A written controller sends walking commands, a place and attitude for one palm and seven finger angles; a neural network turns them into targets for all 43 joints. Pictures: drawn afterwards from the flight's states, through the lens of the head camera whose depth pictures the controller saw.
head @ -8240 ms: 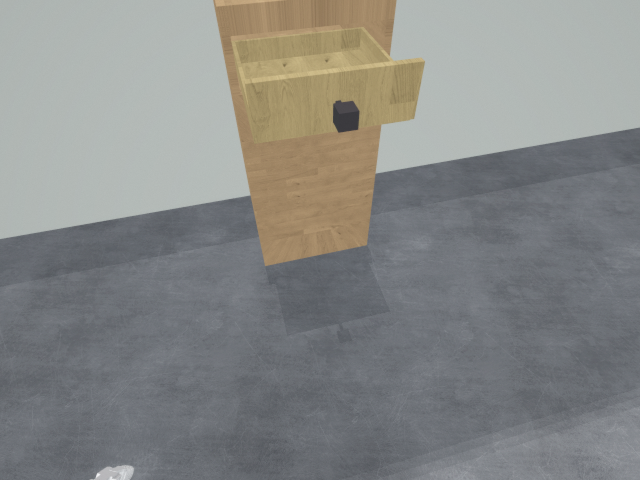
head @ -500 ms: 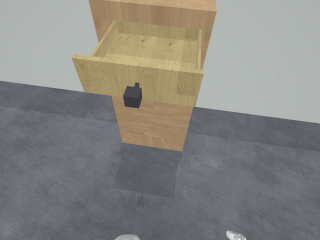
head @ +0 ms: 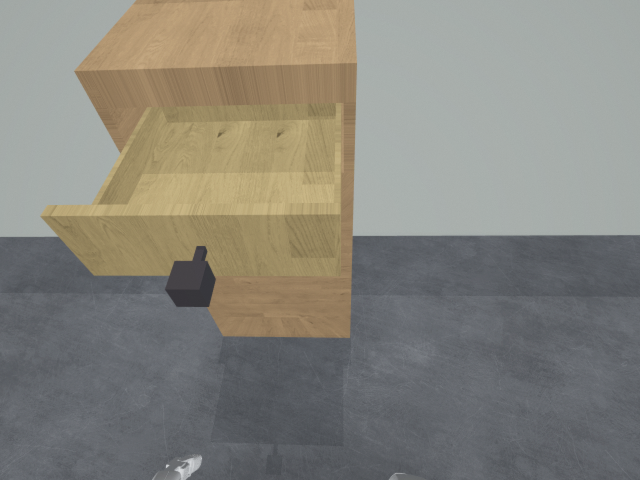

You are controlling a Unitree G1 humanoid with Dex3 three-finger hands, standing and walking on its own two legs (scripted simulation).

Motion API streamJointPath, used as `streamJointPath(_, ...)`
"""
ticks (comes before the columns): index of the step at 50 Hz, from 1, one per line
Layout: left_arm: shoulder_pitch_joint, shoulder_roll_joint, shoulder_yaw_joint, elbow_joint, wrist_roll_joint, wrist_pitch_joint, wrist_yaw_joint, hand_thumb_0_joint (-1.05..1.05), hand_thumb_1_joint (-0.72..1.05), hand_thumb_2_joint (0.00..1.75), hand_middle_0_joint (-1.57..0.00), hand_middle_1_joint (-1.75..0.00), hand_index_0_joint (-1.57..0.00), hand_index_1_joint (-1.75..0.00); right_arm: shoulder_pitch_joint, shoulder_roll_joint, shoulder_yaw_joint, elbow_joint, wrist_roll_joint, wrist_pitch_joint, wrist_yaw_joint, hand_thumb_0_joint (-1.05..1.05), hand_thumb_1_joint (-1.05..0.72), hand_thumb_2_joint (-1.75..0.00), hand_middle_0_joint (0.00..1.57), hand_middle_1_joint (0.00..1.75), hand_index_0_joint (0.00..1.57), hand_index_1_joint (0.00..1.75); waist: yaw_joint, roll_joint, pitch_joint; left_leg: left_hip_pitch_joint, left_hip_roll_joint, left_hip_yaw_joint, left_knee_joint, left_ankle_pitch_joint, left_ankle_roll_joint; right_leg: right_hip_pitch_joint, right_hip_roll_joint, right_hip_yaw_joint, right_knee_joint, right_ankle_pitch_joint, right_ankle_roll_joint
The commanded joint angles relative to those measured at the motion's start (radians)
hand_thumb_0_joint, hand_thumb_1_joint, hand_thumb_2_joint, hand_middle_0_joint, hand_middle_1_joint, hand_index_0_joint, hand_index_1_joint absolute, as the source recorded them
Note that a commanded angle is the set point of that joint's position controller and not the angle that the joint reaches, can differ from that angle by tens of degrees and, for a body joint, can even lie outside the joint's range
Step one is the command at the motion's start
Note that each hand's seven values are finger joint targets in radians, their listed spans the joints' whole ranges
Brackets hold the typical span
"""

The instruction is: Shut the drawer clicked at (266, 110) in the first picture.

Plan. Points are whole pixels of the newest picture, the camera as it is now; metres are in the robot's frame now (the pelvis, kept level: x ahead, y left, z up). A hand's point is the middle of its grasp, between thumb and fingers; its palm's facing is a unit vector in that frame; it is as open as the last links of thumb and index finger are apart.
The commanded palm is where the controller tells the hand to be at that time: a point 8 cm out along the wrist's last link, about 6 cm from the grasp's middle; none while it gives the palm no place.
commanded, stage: come to a stop and stand still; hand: left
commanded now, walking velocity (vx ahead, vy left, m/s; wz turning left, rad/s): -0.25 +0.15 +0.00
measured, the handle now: (195, 271) +0.37 +0.18 +0.05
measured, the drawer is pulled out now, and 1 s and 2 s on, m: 0.24 0.24 0.24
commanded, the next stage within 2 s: look again from close up in 0.80 s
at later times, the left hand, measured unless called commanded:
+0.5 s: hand out of the picture -0.04 +0.27 -0.15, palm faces +0.06 -0.96 -0.28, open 7.4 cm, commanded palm none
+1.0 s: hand out of the picture -0.07 +0.24 -0.17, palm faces +0.03 -0.99 -0.14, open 7.4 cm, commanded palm none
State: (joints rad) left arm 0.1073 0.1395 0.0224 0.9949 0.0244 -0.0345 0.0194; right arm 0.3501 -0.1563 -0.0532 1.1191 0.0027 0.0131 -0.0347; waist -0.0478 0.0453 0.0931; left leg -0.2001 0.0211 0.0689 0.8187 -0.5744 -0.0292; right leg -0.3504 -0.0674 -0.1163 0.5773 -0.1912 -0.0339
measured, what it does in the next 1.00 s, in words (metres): steps to the left: left foot, then right foot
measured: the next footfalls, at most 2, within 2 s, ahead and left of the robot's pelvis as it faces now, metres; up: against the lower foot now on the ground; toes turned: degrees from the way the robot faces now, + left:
left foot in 0.30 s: -0.01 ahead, +0.15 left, +0.00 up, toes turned +4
right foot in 0.60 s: -0.04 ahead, +0.00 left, +0.00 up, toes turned -3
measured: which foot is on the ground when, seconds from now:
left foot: up 0.00-0.28, down 0.30-0.60, up 0.62-0.92, down 0.94-1.00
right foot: down 0.00-0.32, up 0.34-0.58, down 0.60-1.00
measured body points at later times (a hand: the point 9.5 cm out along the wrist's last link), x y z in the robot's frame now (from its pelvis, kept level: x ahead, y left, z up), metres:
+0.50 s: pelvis -0.07 +0.07 +0.00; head -0.12 +0.04 +0.45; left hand -0.05 +0.32 -0.13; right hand -0.01 -0.17 -0.15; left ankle -0.05 +0.15 -0.73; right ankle -0.05 -0.02 -0.69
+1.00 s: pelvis -0.06 +0.09 +0.01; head -0.07 +0.10 +0.46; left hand -0.07 +0.30 -0.15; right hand -0.06 -0.14 -0.14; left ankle -0.06 +0.19 -0.73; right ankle -0.08 +0.00 -0.73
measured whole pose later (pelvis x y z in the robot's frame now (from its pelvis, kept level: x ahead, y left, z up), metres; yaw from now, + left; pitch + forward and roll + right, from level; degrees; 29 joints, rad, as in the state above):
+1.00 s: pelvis -0.06 +0.09 +0.01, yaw -1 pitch -2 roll +0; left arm 0.34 0.13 0.01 1.06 0.02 -0.01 0.01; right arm 0.33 -0.14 0.00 1.05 -0.02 -0.02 -0.03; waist 0.01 -0.02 0.01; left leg -0.20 -0.01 0.06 0.48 -0.25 0.03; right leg -0.17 0.04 -0.04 0.48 -0.29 -0.05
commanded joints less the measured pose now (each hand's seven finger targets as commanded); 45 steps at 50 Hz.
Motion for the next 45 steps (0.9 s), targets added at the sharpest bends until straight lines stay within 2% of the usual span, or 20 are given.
streamJointPath(1,0.113,0.2,0.054,-0.023,-0.001,0.028,0.037,0.0,0.9,0.9,-0.2,-0.3,-0.2,-0.3,0.022,-0.056,-0.016,-0.057,-0.001,0.018,-0.008,0.0,-0.9,-0.9,0.2,0.3,0.2,0.3,0.065,-0.183,-0.164,-0.158,0.014,-0.095,0.29,-0.021,-0.007,0.2,-0.331,0.248,-0.163,0.855,-0.206)
streamJointPath(5,0.042,0.204,0.066,-0.067,0.005,0.045,0.036,0.0,0.9,0.9,-0.2,-0.3,-0.2,-0.3,0.044,-0.046,-0.026,-0.068,-0.01,0.049,0.011,0.0,-0.9,-0.9,0.2,0.3,0.2,0.3,0.038,-0.204,-0.143,-0.129,-0.005,-0.063,0.293,0.099,-0.019,0.038,-0.268,0.186,-0.255,0.408,-0.144)
streamJointPath(10,0.033,0.215,0.077,-0.088,0.018,0.062,0.031,0.0,0.9,0.9,-0.2,-0.3,-0.2,-0.3,0.037,-0.044,-0.023,-0.096,-0.018,0.035,0.025,0.0,-0.9,-0.9,0.2,0.3,0.2,0.3,0.054,-0.266,-0.137,-0.085,-0.002,-0.029,0.077,0.1,-0.002,-0.002,-0.234,0.236,-0.348,-0.155,-0.109)
streamJointPath(11,0.043,0.271,0.06,-0.113,0.018,0.047,0.069,0.0,0.9,0.9,-0.2,-0.3,-0.2,-0.3,0.11,-0.126,-0.032,-0.167,-0.01,0.0,0.03,0.0,-0.9,-0.9,0.2,0.3,0.2,0.3,-0.029,-0.169,-0.36,-0.117,-0.04,0.041,-0.01,0.019,-0.02,0.315,-0.252,0.298,-0.16,0.357,-0.116)
streamJointPath(12,0.05,0.269,0.066,-0.138,0.015,0.049,0.065,0.0,0.9,0.9,-0.2,-0.3,-0.2,-0.3,0.091,-0.084,-0.017,-0.207,-0.009,-0.008,0.024,0.0,-0.9,-0.9,0.2,0.3,0.2,0.3,0.0,-0.112,-0.375,-0.066,0.007,-0.023,-0.226,0.054,0.009,0.258,-0.241,0.256,-0.067,0.143,-0.112)
streamJointPath(13,0.049,0.204,0.049,-0.126,0.003,0.052,0.056,0.0,0.9,0.9,-0.2,-0.3,-0.2,-0.3,0.065,-0.088,-0.01,-0.2,-0.021,-0.016,0.026,0.0,-0.9,-0.9,0.2,0.3,0.2,0.3,-0.002,0.031,-0.292,0.033,-0.022,0.023,-0.433,0.22,0.005,0.118,-0.161,0.17,-0.042,-0.043,-0.073)
streamJointPath(14,0.07,0.154,0.023,-0.11,-0.007,0.065,0.042,0.0,0.9,0.9,-0.2,-0.3,-0.2,-0.3,0.054,-0.123,-0.003,-0.21,-0.031,-0.019,0.022,0.0,-0.9,-0.9,0.2,0.3,0.2,0.3,-0.001,0.172,-0.162,0.012,0.054,-0.084,-0.521,0.233,0.023,-0.021,-0.052,0.06,0.056,-0.23,0.003)
streamJointPath(15,0.114,0.104,0.015,-0.104,-0.016,0.081,0.028,0.0,0.9,0.9,-0.2,-0.3,-0.2,-0.3,0.01,-0.185,-0.009,-0.249,-0.043,-0.013,0.013,0.0,-0.9,-0.9,0.2,0.3,0.2,0.3,0.022,0.322,-0.056,-0.135,0.203,-0.299,-0.618,0.16,0.088,-0.11,0.054,0.019,0.189,-0.308,0.056)
streamJointPath(16,0.13,0.112,0.029,-0.105,-0.011,0.088,0.022,0.0,0.9,0.9,-0.2,-0.3,-0.2,-0.3,-0.066,-0.212,-0.01,-0.282,-0.049,-0.003,0.005,0.0,-0.9,-0.9,0.2,0.3,0.2,0.3,0.051,0.211,0.045,-0.273,0.267,-0.313,-0.652,0.063,0.166,-0.091,0.059,0.084,0.283,-0.255,0.031)
streamJointPath(17,0.13,0.119,0.035,-0.101,-0.003,0.092,0.012,0.0,0.9,0.9,-0.2,-0.3,-0.2,-0.3,-0.124,-0.211,-0.009,-0.298,-0.05,-0.003,0.01,0.0,-0.9,-0.9,0.2,0.3,0.2,0.3,0.065,0.144,0.085,-0.355,0.249,-0.31,-0.68,-0.101,0.177,-0.063,0.057,0.094,0.352,-0.22,0.009)
streamJointPath(20,0.187,0.128,0.034,-0.108,0.013,0.084,-0.005,0.0,0.9,0.9,-0.2,-0.3,-0.2,-0.3,-0.151,-0.215,-0.004,-0.292,-0.045,-0.006,0.023,0.0,-0.9,-0.9,0.2,0.3,0.2,0.3,0.085,0.058,0.165,-0.425,0.25,-0.305,-0.676,-0.13,0.194,-0.08,0.065,0.124,0.507,-0.169,0.009)
streamJointPath(23,0.233,0.128,0.031,-0.119,0.009,0.068,-0.016,0.0,0.9,0.9,-0.2,-0.3,-0.2,-0.3,-0.131,-0.241,-0.015,-0.286,-0.048,-0.015,0.024,0.0,-0.9,-0.9,0.2,0.3,0.2,0.3,0.082,-0.012,0.182,-0.367,0.265,-0.301,-0.662,-0.131,0.214,-0.062,0.061,0.088,0.346,-0.229,0.0)
streamJointPath(27,0.334,0.1,0.028,-0.107,0.012,0.053,-0.021,0.0,0.9,0.9,-0.2,-0.3,-0.2,-0.3,-0.064,-0.24,-0.015,-0.267,-0.046,-0.011,0.008,0.0,-0.9,-0.9,0.2,0.3,0.2,0.3,0.068,-0.034,0.052,-0.247,0.239,-0.3,-0.561,-0.099,0.193,0.103,0.09,0.087,-0.025,-0.206,-0.019)
streamJointPath(28,0.36,0.106,0.027,-0.098,0.014,0.048,-0.02,0.0,0.9,0.9,-0.2,-0.3,-0.2,-0.3,-0.065,-0.22,-0.011,-0.264,-0.04,-0.009,0.008,0.0,-0.9,-0.9,0.2,0.3,0.2,0.3,0.071,-0.058,0.025,-0.238,0.19,-0.25,-0.502,-0.058,0.166,0.142,0.086,0.124,-0.133,-0.183,-0.033)
streamJointPath(30,0.382,0.16,0.03,-0.101,0.019,0.034,-0.01,0.0,0.9,0.9,-0.2,-0.3,-0.2,-0.3,-0.058,-0.141,0.009,-0.28,-0.023,-0.011,0.007,0.0,-0.9,-0.9,0.2,0.3,0.2,0.3,0.059,-0.257,-0.007,-0.306,-0.01,-0.046,-0.187,0.055,0.079,0.164,-0.122,0.5,-0.365,-0.407,-0.151)
streamJointPath(31,0.346,0.184,0.033,-0.108,0.008,0.029,-0.007,0.0,0.9,0.9,-0.2,-0.3,-0.2,-0.3,-0.069,-0.136,0.008,-0.284,-0.025,-0.009,0.013,0.0,-0.9,-0.9,0.2,0.3,0.2,0.3,0.042,-0.212,-0.02,-0.277,-0.058,-0.013,-0.005,0.092,0.055,0.126,-0.196,0.578,-0.44,-0.407,-0.218)
streamJointPath(35,0.275,0.126,0.024,-0.083,-0.002,-0.012,0.011,0.0,0.9,0.9,-0.2,-0.3,-0.2,-0.3,-0.051,-0.133,0.006,-0.225,-0.026,-0.013,0.027,0.0,-0.9,-0.9,0.2,0.3,0.2,0.3,0.01,-0.113,-0.037,-0.338,-0.003,-0.069,0.196,0.19,0.048,0.189,-0.149,0.437,-0.397,-0.09,-0.226)
streamJointPath(38,0.3,0.15,0.03,-0.054,0.001,-0.019,0.008,0.0,0.9,0.9,-0.2,-0.3,-0.2,-0.3,-0.063,-0.103,0.009,-0.21,-0.022,-0.019,0.033,0.0,-0.9,-0.9,0.2,0.3,0.2,0.3,0.03,-0.056,-0.061,-0.308,-0.003,-0.035,0.059,0.181,0.038,0.252,-0.143,0.379,-0.385,-0.036,-0.224)
streamJointPath(41,0.306,0.159,0.029,-0.022,0.005,-0.012,0.003,0.0,0.9,0.9,-0.2,-0.3,-0.2,-0.3,-0.064,-0.067,0.021,-0.189,-0.017,-0.031,0.027,0.0,-0.9,-0.9,0.2,0.3,0.2,0.3,0.053,-0.113,-0.057,-0.203,-0.015,-0.009,-0.139,0.151,0.039,0.238,-0.138,0.35,-0.359,-0.026,-0.211)
streamJointPath(45,0.271,0.117,0.015,0.012,-0.009,0.003,-0.001,0.0,0.9,0.9,-0.2,-0.3,-0.2,-0.3,0.03,-0.05,0.042,-0.108,-0.015,-0.054,0.007,0.0,-0.9,-0.9,0.2,0.3,0.2,0.3,0.031,-0.11,-0.04,0.06,-0.011,-0.027,-0.459,0.338,0.041,0.108,-0.036,0.249,-0.233,-0.083,-0.093)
